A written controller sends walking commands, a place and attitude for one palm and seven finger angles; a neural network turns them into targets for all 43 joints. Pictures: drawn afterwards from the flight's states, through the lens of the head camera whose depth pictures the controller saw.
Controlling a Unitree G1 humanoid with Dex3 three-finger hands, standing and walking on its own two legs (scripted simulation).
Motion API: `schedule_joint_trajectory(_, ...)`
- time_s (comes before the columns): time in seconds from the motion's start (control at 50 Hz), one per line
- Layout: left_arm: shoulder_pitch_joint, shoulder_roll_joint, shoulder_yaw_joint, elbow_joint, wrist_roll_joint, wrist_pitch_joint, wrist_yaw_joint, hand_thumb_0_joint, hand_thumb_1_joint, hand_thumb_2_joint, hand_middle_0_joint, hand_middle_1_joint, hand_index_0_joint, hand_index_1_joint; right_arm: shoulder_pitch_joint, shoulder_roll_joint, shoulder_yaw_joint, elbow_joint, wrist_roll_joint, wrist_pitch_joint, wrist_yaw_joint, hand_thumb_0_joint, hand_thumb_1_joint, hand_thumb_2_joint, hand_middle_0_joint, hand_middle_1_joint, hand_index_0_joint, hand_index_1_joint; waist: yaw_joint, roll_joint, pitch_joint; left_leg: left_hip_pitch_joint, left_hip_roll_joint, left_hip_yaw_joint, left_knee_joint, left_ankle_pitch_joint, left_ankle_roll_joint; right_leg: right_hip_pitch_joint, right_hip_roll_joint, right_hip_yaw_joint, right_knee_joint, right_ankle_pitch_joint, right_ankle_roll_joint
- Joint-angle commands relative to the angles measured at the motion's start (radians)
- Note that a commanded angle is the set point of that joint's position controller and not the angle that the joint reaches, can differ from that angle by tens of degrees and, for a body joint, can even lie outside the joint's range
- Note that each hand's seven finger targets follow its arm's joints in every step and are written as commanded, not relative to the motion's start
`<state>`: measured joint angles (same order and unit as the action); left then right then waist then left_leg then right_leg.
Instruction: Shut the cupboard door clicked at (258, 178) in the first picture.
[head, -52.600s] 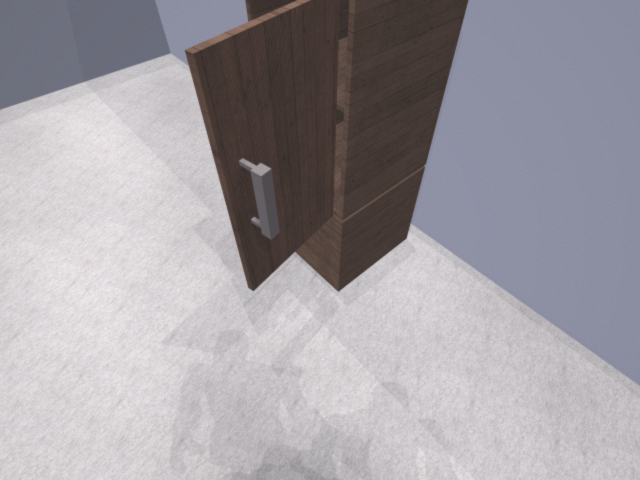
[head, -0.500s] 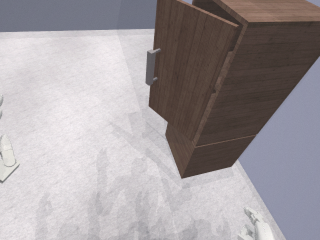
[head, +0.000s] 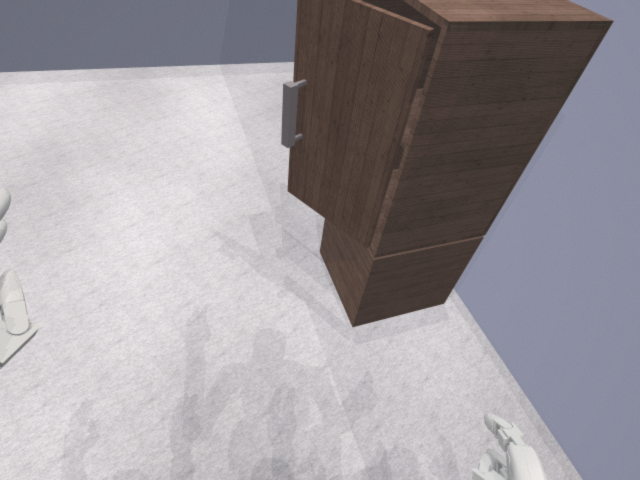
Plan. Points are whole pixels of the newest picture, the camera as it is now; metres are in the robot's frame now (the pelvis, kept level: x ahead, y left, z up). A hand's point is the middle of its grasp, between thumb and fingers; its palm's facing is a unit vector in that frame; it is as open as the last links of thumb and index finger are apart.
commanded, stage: stop stepping back and stand still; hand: left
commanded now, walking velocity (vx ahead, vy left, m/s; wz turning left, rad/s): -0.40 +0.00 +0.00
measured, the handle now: (295, 113) +0.98 +0.09 -0.04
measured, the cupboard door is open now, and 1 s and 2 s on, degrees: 28 28 28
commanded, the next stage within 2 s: let the arm hang, fingers relaxed in 0.98 s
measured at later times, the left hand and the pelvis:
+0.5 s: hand out of the picture +0.11 +0.28 +0.16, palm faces +0.48 -0.80 -0.37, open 7.4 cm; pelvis -0.10 +0.01 -0.01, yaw -2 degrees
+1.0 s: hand out of the picture +0.14 +0.26 +0.16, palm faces +0.39 -0.82 -0.41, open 7.4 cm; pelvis -0.08 +0.01 +0.00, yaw -2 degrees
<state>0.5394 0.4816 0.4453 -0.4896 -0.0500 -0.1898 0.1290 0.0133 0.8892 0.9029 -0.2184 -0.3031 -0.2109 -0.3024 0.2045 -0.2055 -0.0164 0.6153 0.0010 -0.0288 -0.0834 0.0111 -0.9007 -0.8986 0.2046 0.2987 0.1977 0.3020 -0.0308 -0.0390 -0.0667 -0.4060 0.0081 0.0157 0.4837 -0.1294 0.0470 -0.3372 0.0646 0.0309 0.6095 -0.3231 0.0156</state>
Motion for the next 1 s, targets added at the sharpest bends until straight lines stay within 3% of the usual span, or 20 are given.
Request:
schedule_joint_trajectory(0.0, -0.004, 0.111, 0.089, -0.237, -0.006, -0.066, 0.010, 0.000, 0.900, 0.900, -0.200, -0.300, -0.200, -0.300, -0.101, -0.149, -0.055, -0.160, 0.001, -0.099, 0.002, 0.000, -0.900, -0.900, 0.200, 0.300, 0.200, 0.300, 0.034, 0.225, -0.095, -0.094, 0.277, -0.240, -0.297, -0.198, 0.085, 0.165, 0.011, -0.001, 0.148, -0.096, 0.010)
schedule_joint_trajectory(0.06, 0.042, 0.103, 0.080, -0.245, -0.014, -0.045, 0.016, 0.000, 0.900, 0.900, -0.200, -0.300, -0.200, -0.300, -0.093, -0.147, -0.043, -0.159, 0.003, -0.116, 0.009, 0.000, -0.900, -0.900, 0.200, 0.300, 0.200, 0.300, 0.032, 0.271, -0.088, -0.086, 0.202, -0.190, -0.346, -0.457, 0.017, 0.215, 0.034, -0.083, -0.040, -0.142, -0.011)
schedule_joint_trajectory(0.1, 0.042, 0.119, 0.092, -0.265, -0.008, -0.037, 0.018, 0.000, 0.900, 0.900, -0.200, -0.300, -0.200, -0.300, -0.081, -0.138, -0.036, -0.164, -0.002, -0.112, 0.011, 0.000, -0.900, -0.900, 0.200, 0.300, 0.200, 0.300, 0.027, 0.229, -0.076, -0.069, 0.103, -0.111, -0.276, -0.467, -0.038, 0.258, 0.018, -0.093, -0.249, -0.118, -0.033)
schedule_joint_trajectory(0.14, 0.006, 0.174, 0.137, -0.265, -0.009, -0.033, 0.028, 0.000, 0.900, 0.900, -0.200, -0.300, -0.200, -0.300, -0.063, -0.121, -0.037, -0.155, -0.012, -0.095, 0.018, 0.000, -0.900, -0.900, 0.200, 0.300, 0.200, 0.300, 0.010, 0.032, -0.091, 0.097, 0.002, 0.011, 0.050, -0.265, -0.082, 0.051, -0.167, 0.073, -0.404, -0.176, -0.114)
schedule_joint_trajectory(0.16, -0.045, 0.201, 0.161, -0.279, -0.014, -0.039, 0.043, 0.000, 0.900, 0.900, -0.200, -0.300, -0.200, -0.300, -0.053, -0.128, -0.033, -0.133, -0.024, -0.091, 0.018, 0.000, -0.900, -0.900, 0.200, 0.300, 0.200, 0.300, 0.010, -0.004, -0.099, 0.177, 0.002, 0.007, 0.212, -0.153, -0.077, -0.078, -0.277, 0.168, -0.446, -0.145, -0.164)
schedule_joint_trajectory(0.2, -0.053, 0.124, 0.084, -0.190, -0.009, -0.002, 0.051, 0.000, 0.900, 0.900, -0.200, -0.300, -0.200, -0.300, -0.047, -0.120, -0.039, -0.115, 0.003, -0.087, 0.007, 0.000, -0.900, -0.900, 0.200, 0.300, 0.200, 0.300, 0.015, -0.121, -0.061, 0.074, -0.003, -0.046, 0.367, -0.152, -0.067, -0.081, -0.317, 0.252, -0.420, -0.242, -0.192)
schedule_joint_trajectory(0.22, -0.104, 0.116, 0.062, -0.184, 0.002, 0.003, 0.059, 0.000, 0.900, 0.900, -0.200, -0.300, -0.200, -0.300, -0.058, -0.124, -0.030, -0.115, 0.006, -0.083, 0.004, 0.000, -0.900, -0.900, 0.200, 0.300, 0.200, 0.300, 0.004, -0.064, 0.007, 0.010, 0.022, -0.056, 0.355, -0.154, -0.061, -0.067, -0.324, 0.246, -0.407, -0.226, -0.191)
schedule_joint_trajectory(0.28, -0.271, 0.123, 0.030, -0.148, 0.029, -0.009, 0.065, 0.000, 0.900, 0.900, -0.200, -0.300, -0.200, -0.300, -0.069, -0.136, -0.021, -0.096, 0.005, -0.090, -0.006, 0.000, -0.900, -0.900, 0.200, 0.300, 0.200, 0.300, -0.007, 0.025, 0.107, 0.067, 0.039, -0.026, 0.136, -0.189, -0.037, -0.076, -0.275, 0.141, -0.340, -0.212, -0.133)
schedule_joint_trajectory(0.34, -0.226, 0.108, 0.025, -0.116, 0.033, -0.014, 0.060, 0.000, 0.900, 0.900, -0.200, -0.300, -0.200, -0.300, -0.060, -0.142, -0.019, -0.123, 0.012, -0.101, -0.017, 0.000, -0.900, -0.900, 0.200, 0.300, 0.200, 0.300, 0.006, 0.059, 0.113, 0.137, 0.053, -0.034, 0.005, -0.225, 0.005, -0.046, -0.173, 0.113, -0.246, -0.123, -0.096)
schedule_joint_trajectory(0.38, -0.160, 0.115, 0.060, -0.152, 0.019, -0.028, 0.057, 0.000, 0.900, 0.900, -0.200, -0.300, -0.200, -0.300, -0.047, -0.139, -0.006, -0.111, -0.001, -0.102, -0.016, 0.000, -0.900, -0.900, 0.200, 0.300, 0.200, 0.300, -0.003, 0.257, 0.065, 0.140, 0.154, -0.251, -0.172, -0.362, 0.039, -0.047, -0.070, -0.026, -0.047, -0.090, -0.046)
schedule_joint_trajectory(0.4, -0.173, 0.104, 0.050, -0.179, 0.021, -0.034, 0.055, 0.000, 0.900, 0.900, -0.200, -0.300, -0.200, -0.300, -0.048, -0.128, -0.002, -0.119, -0.003, -0.109, -0.016, 0.000, -0.900, -0.900, 0.200, 0.300, 0.200, 0.300, -0.005, 0.261, 0.073, 0.109, 0.229, -0.404, -0.274, -0.461, 0.068, -0.037, -0.032, -0.063, 0.044, -0.082, -0.021)
schedule_joint_trajectory(0.42, -0.181, 0.108, 0.054, -0.192, 0.024, -0.039, 0.053, 0.000, 0.900, 0.900, -0.200, -0.300, -0.200, -0.300, -0.052, -0.124, -0.004, -0.120, -0.009, -0.118, -0.015, 0.000, -0.900, -0.900, 0.200, 0.300, 0.200, 0.300, -0.002, 0.214, 0.072, 0.092, 0.262, -0.446, -0.314, -0.503, 0.085, -0.032, -0.039, -0.042, 0.087, -0.093, -0.016)
schedule_joint_trajectory(0.46, -0.137, 0.113, 0.071, -0.205, 0.023, -0.037, 0.051, 0.000, 0.900, 0.900, -0.200, -0.300, -0.200, -0.300, -0.057, -0.118, -0.006, -0.121, -0.014, -0.128, -0.011, 0.000, -0.900, -0.900, 0.200, 0.300, 0.200, 0.300, 0.013, 0.162, 0.038, 0.050, 0.243, -0.357, -0.308, -0.488, 0.075, 0.057, -0.050, -0.046, 0.022, -0.097, -0.020)
schedule_joint_trajectory(0.54, -0.015, 0.118, 0.103, -0.198, 0.018, -0.030, 0.053, 0.000, 0.900, 0.900, -0.200, -0.300, -0.200, -0.300, -0.044, -0.120, -0.010, -0.134, -0.013, -0.116, -0.004, 0.000, -0.900, -0.900, 0.200, 0.300, 0.200, 0.300, 0.010, 0.202, -0.020, -0.065, 0.137, -0.153, -0.200, -0.442, 0.006, 0.268, -0.065, -0.051, -0.169, -0.028, -0.048)
schedule_joint_trajectory(0.6, 0.033, 0.112, 0.115, -0.125, 0.010, -0.021, 0.054, 0.000, 0.900, 0.900, -0.200, -0.300, -0.200, -0.300, -0.029, -0.108, -0.019, -0.131, -0.005, -0.091, 0.004, 0.000, -0.900, -0.900, 0.200, 0.300, 0.200, 0.300, 0.008, -0.006, 0.001, -0.085, 0.061, -0.060, 0.038, -0.315, -0.025, 0.176, -0.200, 0.182, -0.299, -0.184, -0.121)
schedule_joint_trajectory(0.64, -0.007, 0.112, 0.104, -0.118, 0.006, -0.027, 0.062, 0.000, 0.900, 0.900, -0.200, -0.300, -0.200, -0.300, -0.030, -0.110, -0.016, -0.117, 0.002, -0.082, 0.010, 0.000, -0.900, -0.900, 0.200, 0.300, 0.200, 0.300, 0.004, -0.072, 0.020, -0.074, 0.041, -0.027, 0.183, -0.177, -0.039, 0.154, -0.302, 0.297, -0.345, -0.041, -0.177)
schedule_joint_trajectory(0.68, -0.099, 0.119, 0.090, -0.129, 0.013, -0.036, 0.066, 0.000, 0.900, 0.900, -0.200, -0.300, -0.200, -0.300, -0.036, -0.116, -0.015, -0.110, 0.008, -0.086, 0.010, 0.000, -0.900, -0.900, 0.200, 0.300, 0.200, 0.300, 0.002, -0.036, 0.010, -0.021, 0.038, -0.025, 0.148, -0.139, -0.044, 0.169, -0.299, 0.228, -0.281, 0.193, -0.170)
schedule_joint_trajectory(0.74, -0.128, 0.101, 0.058, -0.128, 0.021, -0.043, 0.057, 0.000, 0.900, 0.900, -0.200, -0.300, -0.200, -0.300, -0.055, -0.122, -0.014, -0.116, 0.009, -0.093, -0.003, 0.000, -0.900, -0.900, 0.200, 0.300, 0.200, 0.300, 0.012, 0.074, -0.011, 0.182, 0.068, -0.051, -0.001, 0.142, -0.019, 0.123, -0.159, 0.065, -0.157, 0.348, -0.064)
schedule_joint_trajectory(0.78, -0.153, 0.118, 0.061, -0.169, 0.023, -0.050, 0.052, 0.000, 0.900, 0.900, -0.200, -0.300, -0.200, -0.300, -0.067, -0.124, -0.010, -0.122, 0.008, -0.099, -0.009, 0.000, -0.900, -0.900, 0.200, 0.300, 0.200, 0.300, 0.020, 0.175, -0.047, 0.214, 0.131, -0.147, -0.049, 0.323, 0.004, 0.136, -0.089, -0.025, -0.084, 0.321, -0.013)
schedule_joint_trajectory(0.98, 0.011, 0.121, 0.113, -0.177, -0.001, -0.052, 0.047, 0.000, 0.900, 0.900, -0.200, -0.300, -0.200, -0.300, -0.057, -0.116, -0.014, -0.160, 0.015, -0.077, 0.004, 0.000, -0.900, -0.900, 0.200, 0.300, 0.200, 0.300, 0.020, 0.131, -0.107, 0.132, 0.099, -0.085, -0.033, 0.208, -0.028, 0.245, -0.118, 0.018, -0.166, 0.364, -0.037)
